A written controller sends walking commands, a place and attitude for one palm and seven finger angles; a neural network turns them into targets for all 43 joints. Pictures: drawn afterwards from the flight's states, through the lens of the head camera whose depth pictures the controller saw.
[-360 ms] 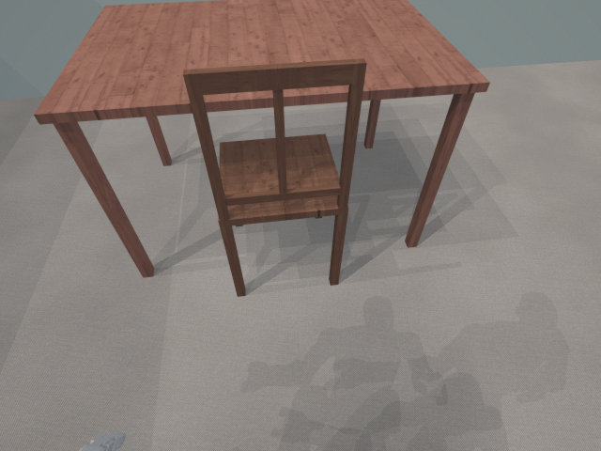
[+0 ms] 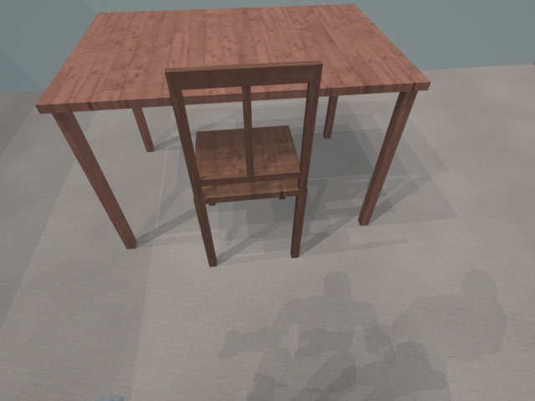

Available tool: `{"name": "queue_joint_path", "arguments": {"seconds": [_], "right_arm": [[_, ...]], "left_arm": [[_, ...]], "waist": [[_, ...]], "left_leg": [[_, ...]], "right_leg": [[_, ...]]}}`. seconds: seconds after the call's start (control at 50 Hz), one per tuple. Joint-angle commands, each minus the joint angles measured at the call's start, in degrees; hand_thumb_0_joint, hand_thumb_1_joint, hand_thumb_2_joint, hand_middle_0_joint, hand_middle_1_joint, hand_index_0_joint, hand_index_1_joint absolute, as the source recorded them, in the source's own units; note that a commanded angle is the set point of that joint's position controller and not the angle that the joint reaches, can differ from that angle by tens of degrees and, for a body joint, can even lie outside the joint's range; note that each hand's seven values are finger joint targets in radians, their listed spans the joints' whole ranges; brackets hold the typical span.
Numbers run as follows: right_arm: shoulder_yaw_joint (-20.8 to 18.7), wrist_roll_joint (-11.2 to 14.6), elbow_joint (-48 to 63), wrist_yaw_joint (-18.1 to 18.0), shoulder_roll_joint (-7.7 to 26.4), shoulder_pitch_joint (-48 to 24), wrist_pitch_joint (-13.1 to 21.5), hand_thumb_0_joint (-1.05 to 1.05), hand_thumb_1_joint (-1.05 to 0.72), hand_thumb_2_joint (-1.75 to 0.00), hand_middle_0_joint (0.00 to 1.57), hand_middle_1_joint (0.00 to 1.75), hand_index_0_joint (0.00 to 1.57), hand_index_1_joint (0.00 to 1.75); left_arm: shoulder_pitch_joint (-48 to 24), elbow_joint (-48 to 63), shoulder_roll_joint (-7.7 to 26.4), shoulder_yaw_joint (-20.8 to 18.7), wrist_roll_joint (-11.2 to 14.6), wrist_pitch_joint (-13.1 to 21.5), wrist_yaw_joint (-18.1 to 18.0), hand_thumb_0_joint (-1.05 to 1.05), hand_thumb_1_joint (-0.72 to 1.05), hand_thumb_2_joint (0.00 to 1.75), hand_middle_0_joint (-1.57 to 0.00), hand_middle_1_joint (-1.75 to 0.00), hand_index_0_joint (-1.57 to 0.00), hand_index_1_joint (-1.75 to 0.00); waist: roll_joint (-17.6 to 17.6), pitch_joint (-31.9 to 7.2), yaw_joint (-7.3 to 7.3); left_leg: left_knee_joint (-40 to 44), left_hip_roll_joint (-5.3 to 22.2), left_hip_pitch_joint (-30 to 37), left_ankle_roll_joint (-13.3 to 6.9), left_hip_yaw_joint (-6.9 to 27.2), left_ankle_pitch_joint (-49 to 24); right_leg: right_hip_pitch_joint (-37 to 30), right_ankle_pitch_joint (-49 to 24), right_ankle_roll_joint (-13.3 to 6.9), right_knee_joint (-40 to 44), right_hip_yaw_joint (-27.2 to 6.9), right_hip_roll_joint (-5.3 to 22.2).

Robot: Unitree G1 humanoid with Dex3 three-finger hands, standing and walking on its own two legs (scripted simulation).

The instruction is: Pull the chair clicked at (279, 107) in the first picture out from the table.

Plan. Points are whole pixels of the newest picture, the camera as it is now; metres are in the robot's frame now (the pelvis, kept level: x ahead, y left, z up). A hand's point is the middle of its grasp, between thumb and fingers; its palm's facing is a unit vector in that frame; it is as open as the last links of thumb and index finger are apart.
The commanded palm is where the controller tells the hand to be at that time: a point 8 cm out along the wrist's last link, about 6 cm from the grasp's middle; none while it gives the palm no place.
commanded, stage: stand and wait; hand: left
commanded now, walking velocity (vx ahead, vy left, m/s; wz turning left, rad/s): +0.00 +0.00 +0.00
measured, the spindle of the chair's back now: (248, 134) +0.83 +0.11 -0.09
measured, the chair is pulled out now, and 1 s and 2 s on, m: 0.00 0.00 0.00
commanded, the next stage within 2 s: look at it before walking up in 0.62 s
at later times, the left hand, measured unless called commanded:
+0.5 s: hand out of the picture +0.06 +0.23 -0.15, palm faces -0.02 -0.94 -0.33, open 7.4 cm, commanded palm none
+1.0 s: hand out of the picture +0.06 +0.24 -0.15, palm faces -0.02 -0.95 -0.32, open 7.4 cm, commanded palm none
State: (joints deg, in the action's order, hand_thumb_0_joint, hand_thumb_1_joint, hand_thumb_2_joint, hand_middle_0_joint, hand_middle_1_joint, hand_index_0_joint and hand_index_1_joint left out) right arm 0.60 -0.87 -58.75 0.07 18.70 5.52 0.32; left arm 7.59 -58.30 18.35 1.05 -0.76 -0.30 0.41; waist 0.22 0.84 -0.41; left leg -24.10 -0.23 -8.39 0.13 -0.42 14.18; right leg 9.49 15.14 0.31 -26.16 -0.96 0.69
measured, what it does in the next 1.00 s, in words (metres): stands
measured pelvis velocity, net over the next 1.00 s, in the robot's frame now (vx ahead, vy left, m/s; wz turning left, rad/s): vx -0.01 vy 0.00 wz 0.00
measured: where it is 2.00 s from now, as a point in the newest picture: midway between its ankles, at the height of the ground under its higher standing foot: outside the picture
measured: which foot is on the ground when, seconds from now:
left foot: down 0.00-1.00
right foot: down 0.00-1.00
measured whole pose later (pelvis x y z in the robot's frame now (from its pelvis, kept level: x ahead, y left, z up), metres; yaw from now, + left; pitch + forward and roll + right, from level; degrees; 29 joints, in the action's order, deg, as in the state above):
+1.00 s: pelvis -0.01 +0.00 +0.00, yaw +0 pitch -2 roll +0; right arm 0.6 -0.6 -64.1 0.1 18.6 7.6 0.6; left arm 8.2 -62.9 18.7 0.4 -0.7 0.3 0.4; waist 0.1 1.2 -0.2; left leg -20.3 0.5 -7.8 0.7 0.0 11.0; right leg 8.4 11.5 -0.1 -21.4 -0.5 0.0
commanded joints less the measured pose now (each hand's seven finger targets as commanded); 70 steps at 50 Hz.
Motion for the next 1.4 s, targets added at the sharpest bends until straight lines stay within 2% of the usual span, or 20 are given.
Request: {"name": "queue_joint_path", "arguments": {"seconds": [0.0, 0.32, 0.4, 0.56, 0.66, 0.82, 0.88, 0.94, 1.12, 1.26, 1.3, 1.32, 1.36, 1.38], "right_arm": [[-2.68, 0.10, 2.77, -0.99, 11.32, -2.56, 1.62, 0.00, -0.90, -0.90, 0.20, 0.30, 0.20, 0.30], [-2.27, 0.29, -1.14, -0.94, 11.09, -0.12, 1.49, 0.00, -0.90, -0.90, 0.20, 0.30, 0.20, 0.30], [-2.24, 0.22, -1.57, -0.90, 11.27, -0.23, 1.47, 0.00, -0.90, -0.90, 0.20, 0.30, 0.20, 0.30], [-2.26, 0.21, -1.91, -0.82, 11.03, 0.15, 1.51, 0.00, -0.90, -0.90, 0.20, 0.30, 0.20, 0.30], [-2.25, 0.20, -1.96, -0.82, 11.10, 0.30, 1.68, 0.00, -0.90, -0.90, 0.20, 0.30, 0.20, 0.30], [-2.26, 0.33, -1.92, -0.97, 11.14, 0.12, 1.87, 0.00, -0.90, -0.90, 0.20, 0.30, 0.20, 0.30], [-2.25, 0.29, -2.04, -0.96, 11.37, -0.11, 1.86, 0.00, -0.90, -0.90, 0.20, 0.30, 0.20, 0.30], [-2.33, 0.32, -2.00, -0.95, 11.33, -0.22, 1.73, 0.00, -0.90, -0.90, 0.20, 0.30, 0.20, 0.30], [-2.27, 0.37, -2.04, -0.99, 11.19, -0.50, 1.84, 0.00, -0.90, -0.90, 0.20, 0.30, 0.20, 0.30], [-2.31, 0.38, -2.10, -0.94, 11.45, -0.91, 1.82, 0.00, -0.90, -0.90, 0.20, 0.30, 0.20, 0.30], [-2.58, 0.28, -1.88, -1.17, 12.10, -0.64, 1.93, 0.00, -0.90, -0.90, 0.20, 0.30, 0.20, 0.30], [-2.61, 0.24, -1.72, -1.28, 11.16, 0.06, 1.80, 0.00, -0.90, -0.90, 0.20, 0.30, 0.20, 0.30], [-1.99, 0.18, -1.75, -1.50, 6.44, 2.51, 1.08, 0.00, -0.90, -0.90, 0.20, 0.30, 0.20, 0.30], [-2.02, 0.19, -1.26, -1.64, 5.57, 3.53, 0.73, 0.00, -0.90, -0.90, 0.20, 0.30, 0.20, 0.30]], "left_arm": [[-2.57, 3.39, 12.24, -3.13, 0.06, 1.74, -1.10, 0.00, 0.90, 0.90, -0.20, -0.30, -0.20, -0.30], [-1.72, -0.04, 12.25, -3.04, 0.19, 2.01, -1.13, 0.00, 0.90, 0.90, -0.20, -0.30, -0.20, -0.30], [-1.80, -0.43, 12.08, -3.05, 0.18, 1.93, -1.10, 0.00, 0.90, 0.90, -0.20, -0.30, -0.20, -0.30], [-1.76, -0.48, 12.17, -3.12, 0.08, 1.97, -1.06, 0.00, 0.90, 0.90, -0.20, -0.30, -0.20, -0.30], [-1.86, -0.45, 12.04, -3.14, 0.08, 1.98, -1.05, 0.00, 0.90, 0.90, -0.20, -0.30, -0.20, -0.30], [-1.35, -0.60, 11.85, -3.19, 0.10, 2.11, -1.07, 0.00, 0.90, 0.90, -0.20, -0.30, -0.20, -0.30], [-1.49, -0.71, 11.86, -3.18, 0.08, 2.04, -1.06, 0.00, 0.90, 0.90, -0.20, -0.30, -0.20, -0.30], [-1.47, -0.89, 12.05, -3.11, 0.04, 2.10, -1.09, 0.00, 0.90, 0.90, -0.20, -0.30, -0.20, -0.30], [-0.98, -1.03, 11.93, -3.12, 0.07, 2.12, -1.10, 0.00, 0.90, 0.90, -0.20, -0.30, -0.20, -0.30], [-1.13, -1.06, 12.18, -3.07, 0.05, 2.15, -1.09, 0.00, 0.90, 0.90, -0.20, -0.30, -0.20, -0.30], [-1.75, -0.67, 12.61, -3.34, 0.03, 1.97, -0.96, 0.00, 0.90, 0.90, -0.20, -0.30, -0.20, -0.30], [-1.34, -0.41, 11.80, -3.50, 0.01, 1.62, -0.94, 0.00, 0.90, 0.90, -0.20, -0.30, -0.20, -0.30], [0.91, -0.42, 7.58, -2.97, 0.07, 0.33, -1.12, 0.00, 0.90, 0.90, -0.20, -0.30, -0.20, -0.30], [1.85, -0.12, 6.70, -2.94, 0.08, -0.16, -1.17, 0.00, 0.90, 0.90, -0.20, -0.30, -0.20, -0.30]], "waist": [[-0.63, -3.76, 0.54], [-1.35, -2.70, 0.51], [-0.99, -0.94, 0.39], [-0.99, -0.61, 0.41], [-0.28, -1.59, 0.45], [-0.99, -2.94, 0.36], [0.00, -2.36, 0.35], [-0.87, -1.64, 0.40], [-0.29, -3.11, 0.29], [-0.38, -2.28, 0.30], [-0.43, -2.11, 0.53], [-0.24, -2.35, 0.53], [-0.03, -2.17, 0.66], [-0.26, -2.32, 0.67]], "left_leg": [[3.81, 6.26, 1.17, -2.09, 5.06, -11.33], [5.71, 6.68, 0.80, -1.51, 5.65, -8.76], [6.37, 6.49, 0.03, -1.42, 5.83, -7.01], [6.53, 6.42, -0.49, -1.35, 5.84, -5.93], [6.84, 6.67, -0.04, -1.41, 6.08, -7.00], [6.54, 7.01, 1.15, -1.52, 6.29, -10.51], [7.03, 7.03, 0.84, -1.47, 6.26, -9.79], [6.87, 7.02, 1.06, -1.44, 6.09, -9.85], [7.01, 7.15, 2.14, -1.56, 6.32, -11.45], [7.35, 6.97, 1.88, -1.47, 6.30, -10.74], [6.74, 7.49, 2.94, -1.37, 5.39, -11.53], [5.74, 7.72, 3.22, -1.29, 4.63, -11.83], [3.78, 7.92, 2.76, -0.57, 2.75, -11.71], [3.03, 8.12, 2.84, -0.41, 2.08, -11.86]], "right_leg": [[-0.45, -12.66, -2.19, 4.80, -5.28, 5.72], [-0.73, -9.20, -2.27, 7.53, -5.77, 5.87], [0.53, -6.32, -2.16, 8.46, -6.17, 5.80], [1.09, -3.93, -2.11, 9.44, -6.64, 5.83], [0.48, -5.35, -2.01, 8.89, -6.27, 5.71], [-0.89, -9.97, -1.98, 8.14, -5.54, 5.79], [-0.77, -9.24, -1.83, 8.30, -5.48, 5.77], [-0.20, -9.66, -1.85, 8.65, -5.59, 5.86], [-1.45, -11.01, -1.76, 8.55, -5.35, 5.83], [-1.13, -10.61, -1.67, 8.99, -5.47, 6.02], [-0.11, -12.79, -2.02, 8.32, -6.30, 5.52], [0.43, -14.06, -2.08, 7.28, -6.57, 5.36], [2.01, -16.02, -1.48, 4.88, -6.95, 5.17], [2.77, -16.82, -1.36, 3.55, -7.17, 4.92]]}}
